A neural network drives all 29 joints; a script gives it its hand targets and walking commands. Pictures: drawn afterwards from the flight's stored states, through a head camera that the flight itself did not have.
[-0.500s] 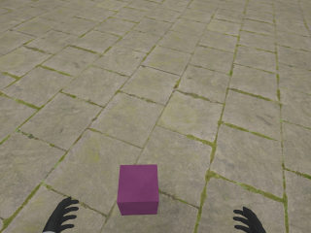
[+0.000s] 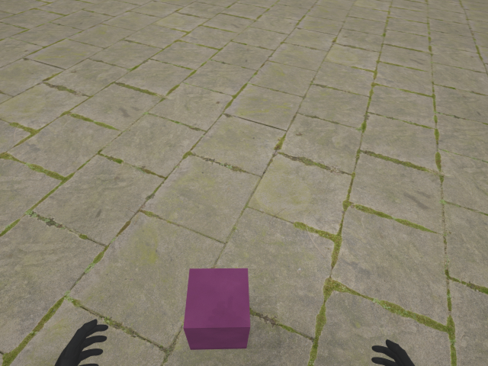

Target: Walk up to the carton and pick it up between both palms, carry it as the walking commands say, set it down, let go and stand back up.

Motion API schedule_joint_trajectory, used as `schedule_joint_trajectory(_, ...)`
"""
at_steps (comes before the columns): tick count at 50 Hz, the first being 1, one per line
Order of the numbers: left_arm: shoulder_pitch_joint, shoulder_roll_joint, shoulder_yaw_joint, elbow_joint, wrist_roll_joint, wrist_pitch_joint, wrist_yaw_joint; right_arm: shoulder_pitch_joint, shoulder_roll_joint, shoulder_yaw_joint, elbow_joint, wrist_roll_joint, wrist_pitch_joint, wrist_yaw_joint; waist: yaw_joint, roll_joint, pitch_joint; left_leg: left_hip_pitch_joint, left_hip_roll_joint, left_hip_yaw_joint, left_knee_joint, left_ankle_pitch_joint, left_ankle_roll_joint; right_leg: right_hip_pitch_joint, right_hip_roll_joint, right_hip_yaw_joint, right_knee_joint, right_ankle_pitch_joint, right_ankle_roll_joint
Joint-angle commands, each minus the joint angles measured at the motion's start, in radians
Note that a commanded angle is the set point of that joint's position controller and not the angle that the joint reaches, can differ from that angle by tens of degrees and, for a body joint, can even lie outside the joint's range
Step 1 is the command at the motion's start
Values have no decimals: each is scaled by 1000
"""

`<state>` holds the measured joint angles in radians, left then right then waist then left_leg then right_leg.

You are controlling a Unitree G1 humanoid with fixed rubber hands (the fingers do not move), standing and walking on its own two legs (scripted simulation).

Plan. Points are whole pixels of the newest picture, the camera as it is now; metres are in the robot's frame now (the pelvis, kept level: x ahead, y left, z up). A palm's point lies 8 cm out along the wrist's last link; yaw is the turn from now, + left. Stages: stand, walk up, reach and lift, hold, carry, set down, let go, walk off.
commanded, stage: stand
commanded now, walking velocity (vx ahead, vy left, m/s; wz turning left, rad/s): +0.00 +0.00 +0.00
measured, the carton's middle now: (218, 309) +0.46 +0.10 -0.64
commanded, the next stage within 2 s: none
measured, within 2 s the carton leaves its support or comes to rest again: neither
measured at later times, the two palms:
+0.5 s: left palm out of the picture +0.13 +0.30 -0.07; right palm out of the picture +0.13 -0.24 -0.07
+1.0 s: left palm out of the picture +0.12 +0.31 -0.07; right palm out of the picture +0.12 -0.24 -0.07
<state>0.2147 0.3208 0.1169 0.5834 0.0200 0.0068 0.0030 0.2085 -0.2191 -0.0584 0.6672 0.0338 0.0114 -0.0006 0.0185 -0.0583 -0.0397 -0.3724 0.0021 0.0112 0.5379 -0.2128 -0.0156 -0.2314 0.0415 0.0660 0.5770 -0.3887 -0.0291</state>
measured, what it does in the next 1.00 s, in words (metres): stands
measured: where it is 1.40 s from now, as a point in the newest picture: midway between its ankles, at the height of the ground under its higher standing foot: outside the picture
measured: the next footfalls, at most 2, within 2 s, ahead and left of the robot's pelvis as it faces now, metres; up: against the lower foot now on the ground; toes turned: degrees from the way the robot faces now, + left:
none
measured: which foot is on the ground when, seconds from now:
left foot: down 0.00-1.00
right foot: down 0.00-1.00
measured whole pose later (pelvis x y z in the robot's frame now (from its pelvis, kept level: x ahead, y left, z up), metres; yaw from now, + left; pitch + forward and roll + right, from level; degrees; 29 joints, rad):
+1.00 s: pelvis -0.02 +0.02 +0.00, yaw +0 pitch +0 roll +0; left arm 0.22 0.34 0.12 0.63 0.02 -0.03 0.00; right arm 0.21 -0.24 -0.06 0.67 0.03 -0.02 0.00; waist 0.01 -0.04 -0.05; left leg -0.37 0.00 0.02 0.56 -0.20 0.01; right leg -0.22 0.04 0.07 0.58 -0.36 -0.01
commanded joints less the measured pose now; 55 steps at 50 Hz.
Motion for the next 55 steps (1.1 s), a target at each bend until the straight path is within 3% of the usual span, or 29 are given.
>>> schedule_joint_trajectory(1, 24, 176, 3, 7, 26, -30, 23, -69, -247, -33, -19, -84, -26, -8, 13, 44, -60, 152, 60, -67, 15, 125, 50, -9, -131, 117, -145, 392, 66)
schedule_joint_trajectory(2, 31, 182, 3, 8, 31, -30, 21, -62, -215, -25, -17, -81, -29, -6, 5, -8, -112, 166, 67, -62, 8, 161, 54, 32, -122, 87, -128, 439, 62)
schedule_joint_trajectory(4, 33, 187, 9, 28, 29, -36, 25, -65, -243, -33, -24, -86, -28, -7, 5, 71, -109, 152, 61, -45, 18, 169, 48, 50, -132, 115, -116, 490, 71)
schedule_joint_trajectory(7, 39, 172, -5, 15, 24, -36, 21, -62, -234, -33, -28, -86, -31, -7, -9, 45, -130, 188, 74, -74, 4, 152, 68, 25, -127, 102, -132, 395, 45)
schedule_joint_trajectory(9, 28, 168, 0, 26, 22, -39, 23, -56, -230, -34, -18, -82, -35, -6, -2, 37, -111, 189, 69, -75, 0, 173, 59, 33, -128, 106, -144, 420, 65)
schedule_joint_trajectory(11, 18, 174, -7, 31, 16, -37, 14, -47, -240, -37, -24, -86, -37, -14, -12, 76, -149, 201, 76, -69, -5, 171, 71, 44, -105, 86, -117, 343, 24)
schedule_joint_trajectory(12, 20, 146, -6, 26, 29, -43, 17, -94, -247, -34, -20, -90, -36, -5, 20, 132, -100, 176, 70, -63, 6, 151, 65, 9, -120, 103, -145, 323, 45)
schedule_joint_trajectory(13, 4, 185, 1, 22, 35, -45, 20, -103, -215, -28, -41, -86, -37, -3, 0, 71, -74, 149, 67, -69, -4, 139, 66, 6, -119, 99, -142, 336, 50)
schedule_joint_trajectory(18, 38, 202, 7, 34, 26, -39, 16, -73, -222, -33, -28, -82, -43, -7, 5, 67, -89, 166, 70, -84, -5, 122, 76, 7, -101, 84, -140, 300, 30)
schedule_joint_trajectory(22, 21, 164, 0, 23, 24, -46, 6, -61, -265, -46, -20, -87, -48, -6, -16, 146, -80, 193, 80, -96, -24, 74, 66, -57, -106, 120, -162, 189, 6)
schedule_joint_trajectory(23, 22, 172, -6, 23, 28, -50, 10, -66, -237, -38, -35, -84, -53, -3, -10, 83, -52, 161, 86, -108, -27, 87, 70, -25, -121, 116, -164, 171, 11)
schedule_joint_trajectory(24, 44, 176, -7, 27, 23, -54, 5, -51, -254, -43, -22, -89, -50, 0, -3, 112, -107, 200, 82, -96, -9, 91, 73, -16, -123, 118, -162, 224, 8)
schedule_joint_trajectory(25, 30, 208, 9, 33, 27, -49, 11, -68, -226, -34, -32, -87, -45, 1, -2, 61, -36, 145, 71, -89, 1, 116, 78, -23, -124, 115, -159, 304, 27)
schedule_joint_trajectory(26, 21, 179, -2, 28, 23, -50, 9, -43, -259, -45, -23, -84, -50, -7, -17, 106, -49, 156, 71, -92, -27, 96, 70, -26, -126, 131, -151, 317, 26)
schedule_joint_trajectory(28, 19, 197, 8, 25, 28, -52, 6, -83, -250, -39, -47, -87, -46, 1, -5, 81, -93, 157, 71, -59, 0, 132, 57, 16, -127, 115, -132, 345, 32)
schedule_joint_trajectory(31, 39, 171, -10, 24, 25, -51, 3, -64, -255, -42, -26, -80, -44, -4, -4, 124, -80, 188, 84, -106, -15, 68, 77, -36, -103, 115, -137, 190, -1)
schedule_joint_trajectory(32, 12, 173, -7, 29, 31, -53, 10, -105, -235, -43, -37, -85, -43, 2, 3, 84, -64, 154, 68, -76, 7, 84, 70, -32, -119, 101, -148, 257, 25)
schedule_joint_trajectory(34, 29, 194, 0, 29, 29, -59, 12, -43, -267, -48, -18, -90, -48, -8, -25, 134, -21, 153, 69, -87, -19, 83, 69, -56, -139, 168, -163, 196, 1)
schedule_joint_trajectory(36, 51, 179, -8, 35, 20, -58, 7, -75, -293, -58, -31, -95, -50, -2, 11, 73, -65, 164, 80, -100, -18, 55, 81, -36, -133, 142, -172, 161, 12)
schedule_joint_trajectory(38, 20, 190, -2, 37, 32, -58, 3, -62, -264, -49, -32, -92, -50, 0, -10, 70, -46, 176, 73, -94, -33, 42, 67, -67, -108, 103, -158, 134, 1)
schedule_joint_trajectory(40, 24, 195, -3, 35, 27, -53, 5, -63, -244, -40, -23, -80, -59, -2, -20, 148, -52, 183, 83, -94, -19, 62, 79, -77, -95, 103, -149, 137, -5)
schedule_joint_trajectory(42, 28, 212, 3, 35, 23, -58, 2, -41, -266, -42, -17, -80, -65, 1, -25, 126, -51, 163, 78, -97, -19, 98, 82, -31, -101, 105, -141, 202, -5)
schedule_joint_trajectory(43, 57, 211, 6, 49, 23, -55, 3, -96, -236, -32, -24, -85, -58, 5, 2, 124, -80, 178, 86, -93, -7, 130, 81, -19, -107, 95, -123, 237, -3)
schedule_joint_trajectory(44, 43, 183, 4, 35, 20, -60, 1, -66, -262, -43, -35, -86, -56, -3, -19, 133, -87, 173, 92, -93, -15, 98, 84, -22, -110, 116, -117, 196, -16)
schedule_joint_trajectory(47, -1, 217, 12, 26, 28, -54, 15, -57, -251, -47, -23, -78, -54, 2, -17, 28, -26, 137, 82, -108, -45, 118, 69, -34, -139, 121, -148, 266, 13)
schedule_joint_trajectory(50, 22, 182, 0, 35, 23, -62, 10, -71, -256, -36, -24, -77, -58, 1, -5, 138, -85, 184, 78, -95, -7, 97, 74, -23, -131, 127, -141, 227, -5)
schedule_joint_trajectory(53, 1, 170, -6, 28, 19, -58, -6, -57, -265, -44, -18, -74, -59, -7, -23, 90, -45, 175, 91, -115, -12, 92, 80, -50, -115, 110, -136, 177, -19)
schedule_joint_trajectory(54, 18, 197, 0, 30, 8, -60, -5, -58, -294, -45, -11, -72, -59, -6, -22, 154, -66, 174, 97, -104, -28, 124, 86, -51, -123, 127, -143, 197, -21)
schedule_joint_trajectory(55, 18, 201, 5, 48, 24, -60, 3, -45, -269, -47, -19, -77, -57, -2, -34, 117, -25, 181, 96, -118, -37, 78, 82, -68, -107, 125, -149, 148, -21)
